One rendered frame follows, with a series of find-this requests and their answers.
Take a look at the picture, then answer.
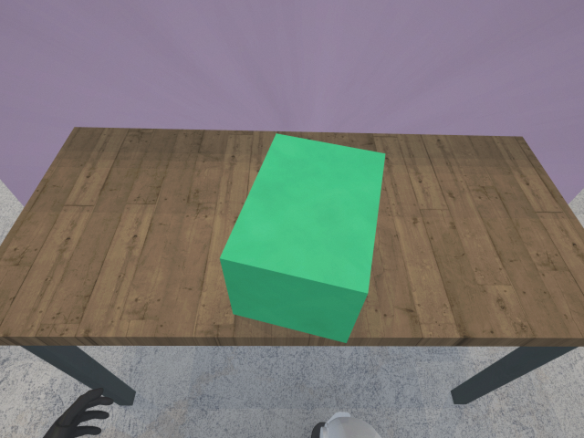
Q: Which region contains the table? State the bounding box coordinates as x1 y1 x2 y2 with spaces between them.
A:
0 127 584 405

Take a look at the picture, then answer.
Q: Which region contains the left robot hand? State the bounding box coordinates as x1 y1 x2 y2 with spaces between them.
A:
43 388 114 438

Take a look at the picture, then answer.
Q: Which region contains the right robot thigh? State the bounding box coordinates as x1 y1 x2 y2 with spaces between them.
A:
319 417 381 438

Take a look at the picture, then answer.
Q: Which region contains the carton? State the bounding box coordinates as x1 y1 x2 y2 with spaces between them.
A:
220 134 385 343

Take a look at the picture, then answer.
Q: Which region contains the right robot shin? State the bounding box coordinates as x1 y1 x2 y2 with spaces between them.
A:
327 412 350 422

